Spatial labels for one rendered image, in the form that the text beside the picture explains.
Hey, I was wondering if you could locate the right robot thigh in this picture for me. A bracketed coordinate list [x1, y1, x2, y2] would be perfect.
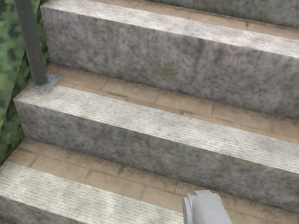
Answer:
[181, 189, 233, 224]

